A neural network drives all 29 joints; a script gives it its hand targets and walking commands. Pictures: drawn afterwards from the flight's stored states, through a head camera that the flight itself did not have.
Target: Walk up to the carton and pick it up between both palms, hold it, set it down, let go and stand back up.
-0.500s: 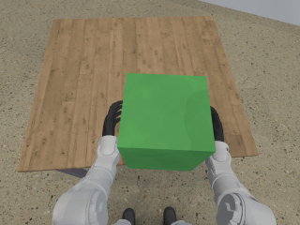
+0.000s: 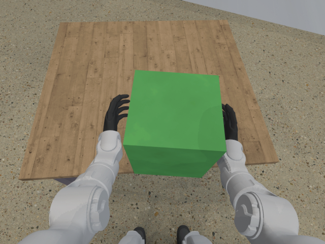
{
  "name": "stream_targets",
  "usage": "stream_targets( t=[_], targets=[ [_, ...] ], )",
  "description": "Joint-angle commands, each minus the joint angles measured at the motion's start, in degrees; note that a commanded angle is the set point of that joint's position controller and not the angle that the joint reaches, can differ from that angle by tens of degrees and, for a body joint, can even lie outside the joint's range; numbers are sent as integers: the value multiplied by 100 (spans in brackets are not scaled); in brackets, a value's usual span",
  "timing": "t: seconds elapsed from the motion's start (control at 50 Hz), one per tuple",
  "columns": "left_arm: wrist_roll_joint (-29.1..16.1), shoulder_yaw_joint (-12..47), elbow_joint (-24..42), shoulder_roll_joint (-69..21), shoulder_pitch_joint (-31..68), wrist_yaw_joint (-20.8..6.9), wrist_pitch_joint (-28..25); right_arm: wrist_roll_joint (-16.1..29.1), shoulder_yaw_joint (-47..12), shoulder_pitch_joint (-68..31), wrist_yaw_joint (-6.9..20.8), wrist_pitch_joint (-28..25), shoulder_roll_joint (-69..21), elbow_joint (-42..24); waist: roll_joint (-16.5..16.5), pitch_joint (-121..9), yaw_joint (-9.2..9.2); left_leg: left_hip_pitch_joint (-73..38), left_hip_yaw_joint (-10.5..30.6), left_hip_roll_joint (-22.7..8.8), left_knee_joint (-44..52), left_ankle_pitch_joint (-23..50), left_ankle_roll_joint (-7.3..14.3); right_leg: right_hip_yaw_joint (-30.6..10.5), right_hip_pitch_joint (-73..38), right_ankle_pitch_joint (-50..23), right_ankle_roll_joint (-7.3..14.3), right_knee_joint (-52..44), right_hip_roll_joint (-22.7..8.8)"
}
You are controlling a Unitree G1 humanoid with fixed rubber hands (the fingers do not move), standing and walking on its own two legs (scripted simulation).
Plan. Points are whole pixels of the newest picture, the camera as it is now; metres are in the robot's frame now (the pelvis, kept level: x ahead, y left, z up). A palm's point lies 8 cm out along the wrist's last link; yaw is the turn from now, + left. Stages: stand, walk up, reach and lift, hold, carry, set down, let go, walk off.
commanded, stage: set down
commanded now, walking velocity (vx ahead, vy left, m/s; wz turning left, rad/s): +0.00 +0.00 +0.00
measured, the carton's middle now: (171, 130) +0.41 -0.02 -0.05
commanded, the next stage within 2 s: none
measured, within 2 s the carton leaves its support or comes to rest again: neither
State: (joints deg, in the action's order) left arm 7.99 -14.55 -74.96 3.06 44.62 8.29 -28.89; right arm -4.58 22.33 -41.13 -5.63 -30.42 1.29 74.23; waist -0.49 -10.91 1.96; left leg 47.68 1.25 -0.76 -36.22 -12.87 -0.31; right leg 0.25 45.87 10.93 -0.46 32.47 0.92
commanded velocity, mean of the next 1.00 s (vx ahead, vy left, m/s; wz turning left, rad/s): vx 0.00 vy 0.00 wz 0.00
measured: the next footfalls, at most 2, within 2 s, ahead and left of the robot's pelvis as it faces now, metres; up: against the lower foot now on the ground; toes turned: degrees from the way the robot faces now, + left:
none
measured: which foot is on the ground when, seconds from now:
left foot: down 0.00-1.00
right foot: down 0.00-1.00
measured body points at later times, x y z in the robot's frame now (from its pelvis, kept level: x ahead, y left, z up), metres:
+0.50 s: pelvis -0.01 +0.00 +0.00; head +0.09 +0.01 +0.44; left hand +0.40 +0.14 -0.02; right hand +0.37 -0.18 -0.02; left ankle +0.02 +0.11 -0.72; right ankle +0.03 -0.13 -0.72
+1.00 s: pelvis -0.02 +0.00 +0.00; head +0.05 +0.01 +0.45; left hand +0.33 +0.16 -0.03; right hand +0.31 -0.19 -0.03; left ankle +0.02 +0.11 -0.72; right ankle +0.03 -0.13 -0.72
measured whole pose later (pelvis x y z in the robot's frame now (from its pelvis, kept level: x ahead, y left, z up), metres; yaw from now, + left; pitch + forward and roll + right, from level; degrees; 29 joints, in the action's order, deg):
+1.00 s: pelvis -0.02 +0.00 +0.00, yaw +0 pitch +17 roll -1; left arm 4.0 -10.3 -68.4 4.4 27.1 3.3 -30.9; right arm 7.3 10.5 -26.5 -5.2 -35.4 1.9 71.5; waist -0.7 -10.8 2.0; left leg 41.4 1.3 -0.8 -36.5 -12.5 -0.3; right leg 0.2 39.8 10.7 -0.5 33.2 1.0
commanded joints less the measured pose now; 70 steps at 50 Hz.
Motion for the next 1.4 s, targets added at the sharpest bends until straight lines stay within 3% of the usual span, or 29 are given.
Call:
stream_targets(
  t=[0.0,0.34,0.9,1.2,1.38],
  targets=[
    [-851,815,330,823,2666,-73,-144,216,-835,-2640,-12,-107,1161,-712,-447,-4188,204,-2519,-358,19,-219,1383,-543,314,-1243,-1129,120,19,136],
    [-420,521,1136,732,853,-436,-155,483,-1201,-796,-82,-755,1161,-567,-599,-4008,98,-3667,-164,68,-340,3083,-688,340,-1521,-2099,73,-178,269],
    [-1110,1097,1929,853,-839,-524,-568,1183,-1748,539,133,-874,1213,-1089,-372,-2342,37,-3077,58,44,362,886,-422,283,-1882,-599,185,-357,236],
    [-1344,1338,2508,928,-1649,-604,-355,1224,-1906,1273,182,-659,1000,-1767,-99,-1289,3,-2752,73,-7,771,-126,-217,92,-2585,279,163,-468,135],
    [-1527,1540,3179,1025,-2314,-578,-127,1306,-1928,1828,167,-397,954,-2408,10,-665,-54,-3214,53,-46,1016,-423,-157,27,-2778,571,167,-647,73]
  ],
)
